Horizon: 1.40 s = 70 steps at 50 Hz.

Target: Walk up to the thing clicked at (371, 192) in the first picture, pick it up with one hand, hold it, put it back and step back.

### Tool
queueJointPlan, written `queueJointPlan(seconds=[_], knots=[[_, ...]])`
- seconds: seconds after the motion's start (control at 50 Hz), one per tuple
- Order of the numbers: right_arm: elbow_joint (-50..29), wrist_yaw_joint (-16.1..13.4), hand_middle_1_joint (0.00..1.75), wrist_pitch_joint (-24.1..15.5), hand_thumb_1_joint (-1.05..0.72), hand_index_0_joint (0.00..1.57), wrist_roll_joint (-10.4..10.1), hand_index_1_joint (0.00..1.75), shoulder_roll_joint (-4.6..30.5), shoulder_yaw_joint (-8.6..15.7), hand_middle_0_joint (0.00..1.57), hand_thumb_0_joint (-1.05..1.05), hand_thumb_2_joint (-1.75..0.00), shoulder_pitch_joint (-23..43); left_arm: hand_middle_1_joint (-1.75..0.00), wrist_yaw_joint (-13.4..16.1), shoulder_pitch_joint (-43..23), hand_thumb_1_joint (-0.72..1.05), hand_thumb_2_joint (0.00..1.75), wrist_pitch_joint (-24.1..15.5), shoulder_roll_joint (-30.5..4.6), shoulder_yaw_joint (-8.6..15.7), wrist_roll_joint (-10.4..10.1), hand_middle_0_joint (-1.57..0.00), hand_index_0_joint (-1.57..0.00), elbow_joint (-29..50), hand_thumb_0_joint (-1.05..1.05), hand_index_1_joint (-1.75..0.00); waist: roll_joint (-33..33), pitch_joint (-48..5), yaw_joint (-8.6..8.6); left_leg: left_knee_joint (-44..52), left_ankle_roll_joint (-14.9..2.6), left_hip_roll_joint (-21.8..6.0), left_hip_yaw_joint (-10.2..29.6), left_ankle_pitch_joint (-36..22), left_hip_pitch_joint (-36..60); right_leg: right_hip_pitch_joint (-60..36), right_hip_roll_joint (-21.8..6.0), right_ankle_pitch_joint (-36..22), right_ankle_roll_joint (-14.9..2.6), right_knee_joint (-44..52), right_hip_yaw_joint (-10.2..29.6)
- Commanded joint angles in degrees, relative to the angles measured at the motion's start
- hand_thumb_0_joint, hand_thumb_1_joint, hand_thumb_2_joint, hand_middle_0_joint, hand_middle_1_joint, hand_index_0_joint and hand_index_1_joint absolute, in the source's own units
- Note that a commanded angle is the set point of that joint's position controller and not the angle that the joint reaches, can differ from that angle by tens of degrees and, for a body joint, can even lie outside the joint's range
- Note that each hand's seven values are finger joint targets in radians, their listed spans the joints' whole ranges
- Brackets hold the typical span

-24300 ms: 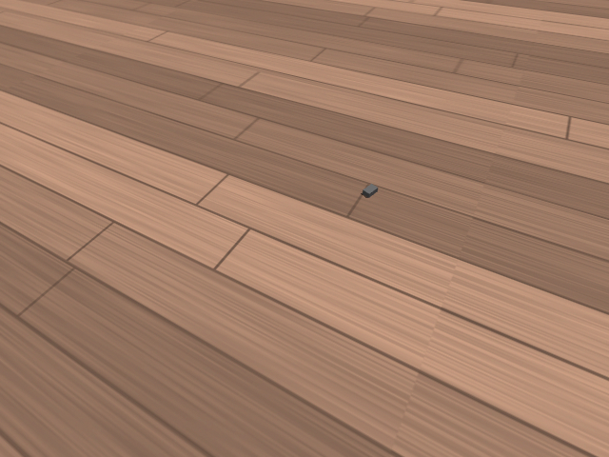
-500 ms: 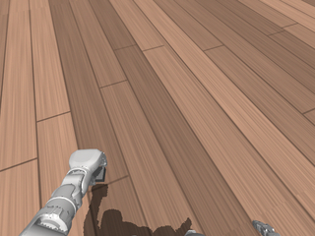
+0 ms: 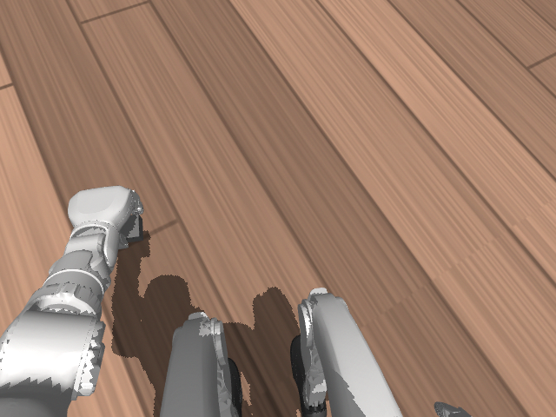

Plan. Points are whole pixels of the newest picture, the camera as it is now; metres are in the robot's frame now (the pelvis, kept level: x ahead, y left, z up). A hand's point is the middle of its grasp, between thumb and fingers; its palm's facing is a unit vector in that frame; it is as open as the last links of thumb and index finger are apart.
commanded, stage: crouch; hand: left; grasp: from above
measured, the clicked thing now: (121, 229) +0.45 +0.22 -0.17
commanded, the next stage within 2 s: lower in 1.02 s
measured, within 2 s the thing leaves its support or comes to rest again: neither
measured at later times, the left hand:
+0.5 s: hand (135, 231) +0.48 +0.23 -0.28, palm faces -0.46 -0.02 -0.89, open 6.9 cm
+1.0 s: hand (140, 233) +0.50 +0.24 -0.34, palm faces -0.46 -0.02 -0.89, open 6.9 cm
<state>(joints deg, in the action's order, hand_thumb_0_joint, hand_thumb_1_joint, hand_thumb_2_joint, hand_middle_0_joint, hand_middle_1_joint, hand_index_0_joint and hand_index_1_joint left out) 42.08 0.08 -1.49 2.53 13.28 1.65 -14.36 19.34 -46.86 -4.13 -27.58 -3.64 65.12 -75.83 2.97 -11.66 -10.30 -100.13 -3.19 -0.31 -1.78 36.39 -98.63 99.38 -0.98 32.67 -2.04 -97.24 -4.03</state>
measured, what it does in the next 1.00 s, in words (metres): lowers itself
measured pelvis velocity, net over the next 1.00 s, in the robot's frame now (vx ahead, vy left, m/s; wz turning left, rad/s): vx -0.01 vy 0.00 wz -0.08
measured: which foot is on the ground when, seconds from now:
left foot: down 0.00-1.00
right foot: down 0.00-1.00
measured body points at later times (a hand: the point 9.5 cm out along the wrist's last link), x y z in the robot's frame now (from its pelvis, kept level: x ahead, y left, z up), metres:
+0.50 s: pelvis -0.01 +0.00 -0.11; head +0.25 +0.03 +0.26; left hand +0.50 +0.23 -0.23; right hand +0.02 -0.28 -0.22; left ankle +0.06 +0.09 -0.50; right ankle +0.09 -0.11 -0.50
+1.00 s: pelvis -0.01 +0.00 -0.17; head +0.26 +0.04 +0.19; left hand +0.52 +0.24 -0.29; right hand -0.02 -0.28 -0.26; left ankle +0.06 +0.09 -0.50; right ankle +0.09 -0.11 -0.50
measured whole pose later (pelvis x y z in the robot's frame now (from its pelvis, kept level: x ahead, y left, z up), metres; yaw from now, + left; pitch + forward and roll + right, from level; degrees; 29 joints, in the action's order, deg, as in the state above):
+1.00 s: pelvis -0.01 +0.00 -0.17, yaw -4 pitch +38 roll -7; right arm 39.7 8.3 -4.2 8.2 16.7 -4.3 -12.2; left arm 21.2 -62.0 -10.7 -45.5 5.9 73.4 -85.9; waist 0.1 -1.7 -17.6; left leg -132.3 -4.1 -1.6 1.8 41.1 -129.2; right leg 128.0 -2.3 35.5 -3.5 -125.9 -9.2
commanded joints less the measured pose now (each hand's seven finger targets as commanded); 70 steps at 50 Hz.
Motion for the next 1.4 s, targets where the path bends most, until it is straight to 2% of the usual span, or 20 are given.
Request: queueJointPlan(seconds=[0.0,0.18,0.38,0.48,0.56,0.6,0.64,0.66,0.68,0.72,0.74,0.76,0.82,0.98,1.0,1.08,1.16,1.3,1.34,1.38], knots=[[-3.2,0.1,0.3,-2.6,-0.89,0.2,0.7,0.3,12.2,3.5,0.2,0.0,-0.9,-7.6,-0.19,3.2,-23.6,0.7,0.04,-1.6,-16.1,3.8,1.4,-1.02,-1.1,7.7,0.0,-0.11,5.2,-34.9,-1.23,7.0,1.5,2.0,4.6,-7.3,16.6,-14.1,1.3,-5.5,-1.05,6.7,1.7],[-2.5,2.9,0.3,-3.1,-0.89,0.2,2.4,0.3,12.4,3.1,0.2,0.0,-0.9,-9.0,-0.15,4.0,-28.9,0.78,0.06,-2.4,-19.0,5.7,3.5,-1.1,-1.16,7.5,0.0,-0.09,11.0,-40.4,-3.11,-1.7,1.43,1.8,4.1,-12.1,14.0,-8.0,1.3,-9.3,-1.0,-0.9,0.6],[-1.4,5.3,0.3,-2.8,-0.9,0.2,3.3,0.3,14.9,2.8,0.2,0.0,-0.9,-10.8,-0.08,3.0,-30.5,0.75,0.03,-3.5,-22.4,7.7,4.6,-1.11,-1.16,4.6,0.0,-0.02,13.8,-36.0,-4.79,-8.0,2.39,1.0,6.2,-17.2,11.7,1.4,0.9,-11.2,-0.98,-8.6,-0.9],[-2.2,6.3,0.3,-2.8,-0.9,0.2,3.6,0.3,15.2,2.3,0.2,0.0,-0.9,-11.1,-0.06,3.0,-31.6,0.75,0.03,-4.1,-22.7,7.6,5.4,-1.12,-1.17,2.1,0.0,-0.01,12.6,-34.9,-5.71,-10.3,1.96,1.2,5.5,-12.8,7.2,2.3,0.9,-9.4,-0.88,-10.3,-0.8],[-1.7,6.5,0.3,-2.5,-0.9,0.2,4.0,0.3,15.6,1.9,0.2,0.0,-0.9,-11.3,-0.07,3.2,-32.2,0.76,0.05,-5.2,-27.2,9.8,5.7,-1.13,-1.18,1.5,0.0,-0.03,12.0,-34.7,-5.78,-12.5,1.18,1.7,3.8,-9.0,1.6,0.1,1.4,-8.3,-0.65,-11.0,-0.7],[-1.8,6.6,0.3,-2.7,-0.9,0.2,4.0,0.3,15.6,1.4,0.2,0.0,-0.9,-11.5,-0.09,3.1,-32.1,0.78,0.06,-5.5,-25.7,8.3,6.1,-1.15,-1.19,0.1,0.0,-0.05,11.8,-34.7,-5.95,-13.5,1.26,1.5,4.2,-9.5,1.6,1.3,1.3,-8.6,-0.57,-12.0,-0.9],[-2.0,6.5,0.3,-2.8,-0.9,0.2,4.2,0.3,16.2,1.1,0.2,0.0,-0.9,-11.7,-0.1,3.5,-34.1,0.8,0.08,-6.0,-29.3,10.1,6.2,-1.16,-1.21,2.0,0.0,-0.06,13.7,-35.5,-5.73,-14.3,1.33,1.5,4.3,-10.1,1.7,1.3,1.5,-9.0,-0.64,-13.2,-1.2],[-1.8,6.8,0.3,-2.7,-0.9,0.2,4.4,0.3,15.9,0.6,0.2,0.0,-0.9,-11.9,-0.1,3.5,-31.5,0.8,0.08,-5.7,-26.3,8.3,6.8,-1.17,-1.21,-2.0,0.0,-0.06,14.0,-33.8,-5.93,-14.3,1.55,1.5,4.4,-10.0,1.1,2.3,1.4,-8.8,-0.68,-13.6,-1.3],[-1.4,6.7,0.3,-2.5,-0.9,0.2,4.5,0.3,16.7,1.0,0.2,0.0,-0.9,-12.3,-0.11,4.0,-33.3,0.82,0.06,-6.1,-31.5,11.7,7.1,-1.17,-1.22,0.9,0.0,-0.06,13.4,-35.1,-5.68,-14.9,1.22,1.5,4.2,-10.3,0.4,1.1,1.7,-9.5,-0.57,-13.7,-1.6],[-2.2,6.9,0.3,-2.6,-0.9,0.2,4.7,0.3,16.2,0.1,0.2,0.0,-0.9,-11.9,-0.09,3.9,-34.0,0.81,0.04,-6.1,-28.3,9.3,6.8,-1.17,-1.22,-0.7,0.0,-0.04,12.0,-33.2,-6.78,-15.6,1.04,1.5,4.2,-8.6,-1.1,1.9,1.7,-8.2,-0.47,-13.8,-1.8],[-1.7,6.8,0.3,-2.6,-0.91,0.2,4.9,0.3,17.1,0.4,0.2,0.0,-0.9,-11.9,-0.12,4.2,-34.3,0.81,0.05,-6.4,-30.9,10.8,7.1,-1.16,-1.21,-0.1,0.0,-0.06,13.1,-33.2,-6.81,-16.0,0.96,1.4,4.0,-8.0,-1.7,2.4,1.8,-7.9,-0.45,-14.0,-1.9],[-1.8,6.9,0.3,-2.7,-0.9,0.2,4.9,0.3,16.5,-0.4,0.2,0.0,-0.9,-11.7,-0.11,4.0,-33.7,0.82,0.05,-6.4,-29.0,8.9,6.9,-1.17,-1.22,-1.9,0.0,-0.05,13.5,-32.0,-6.88,-16.3,0.98,1.5,3.9,-7.1,-2.0,2.9,1.8,-7.1,-0.43,-14.1,-1.9],[-1.9,6.9,0.3,-2.9,-0.91,0.2,5.2,0.3,17.1,-0.6,0.2,0.0,-0.9,-12.2,-0.12,4.3,-34.5,0.84,0.07,-6.6,-32.7,10.9,7.5,-1.19,-1.24,0.2,0.0,-0.07,14.7,-34.2,-6.64,-17.6,1.07,1.4,3.9,-9.6,-1.4,1.1,1.9,-9.6,-0.35,-15.3,-2.1],[-1.8,7.6,0.3,-2.7,-0.91,0.2,5.4,0.3,18.0,-1.7,0.2,0.0,-0.9,-12.6,-0.1,4.1,-34.5,0.85,0.03,-6.2,-33.8,12.0,7.6,-1.2,-1.25,-1.1,0.0,-0.05,16.1,-30.4,-8.07,-18.5,1.35,0.7,5.4,-9.7,-2.0,5.4,1.8,-9.4,-0.53,-17.3,-3.4],[-2.5,7.6,0.3,-2.7,-0.91,0.2,5.4,0.3,18.4,-1.4,0.2,0.0,-0.9,-11.9,-0.08,3.8,-35.0,0.83,0.07,-6.2,-31.2,9.7,7.4,-1.22,-1.25,-0.8,0.0,-0.05,15.9,-30.6,-8.34,-18.8,1.25,0.8,5.3,-8.9,-2.5,5.3,2.1,-8.9,-0.57,-17.2,-3.5],[-2.3,7.5,0.3,-2.7,-0.91,0.2,5.3,0.3,18.9,-1.6,0.2,0.0,-0.9,-12.2,-0.07,3.6,-34.7,0.82,0.07,-6.2,-33.8,10.5,7.8,-1.21,-1.24,-1.0,0.0,-0.04,16.4,-30.9,-8.28,-19.4,1.34,0.6,5.6,-8.6,-2.4,6.2,2.2,-8.6,-0.54,-17.8,-3.7],[-3.0,7.7,0.3,-2.7,-0.91,0.2,5.3,0.3,18.8,-2.3,0.2,0.0,-0.9,-12.0,-0.03,3.7,-33.6,0.76,0.07,-5.8,-31.1,9.1,7.8,-1.22,-1.22,-3.5,0.0,-0.02,15.4,-28.1,-9.4,-19.5,1.42,0.6,6.2,-8.4,-3.8,7.7,2.1,-8.5,-0.54,-18.4,-4.3],[-2.7,8.0,0.3,-3.1,-0.91,0.2,5.8,0.3,19.4,-3.6,0.2,0.0,-0.9,-11.8,-0.03,4.9,-36.5,0.78,0.06,-6.8,-35.5,11.3,8.6,-1.22,-1.23,-3.3,0.0,-0.02,17.2,-27.9,-9.73,-22.0,1.47,0.5,6.5,-9.4,-5.2,8.9,2.0,-9.5,-0.49,-20.9,-4.7],[-3.3,8.2,0.3,-3.3,-0.91,0.2,5.9,0.3,19.4,-3.8,0.2,0.0,-0.9,-11.0,-0.02,5.4,-36.2,0.77,0.06,-7.2,-34.3,10.3,8.4,-1.23,-1.23,-3.7,0.0,-0.02,18.3,-28.5,-10.01,-22.7,1.49,0.5,6.3,-10.1,-5.2,8.2,2.3,-10.3,-0.48,-21.5,-4.9],[-2.8,8.3,0.3,-3.4,-0.91,0.2,6.0,0.3,20.0,-4.1,0.2,0.0,-0.9,-12.4,-0.07,6.0,-36.0,0.8,0.05,-7.2,-37.7,12.3,9.4,-1.22,-1.24,-4.9,0.0,-0.04,18.5,-27.1,-10.38,-22.8,1.62,0.5,6.7,-9.8,-5.6,9.6,2.0,-9.7,-0.43,-22.0,-5.2]])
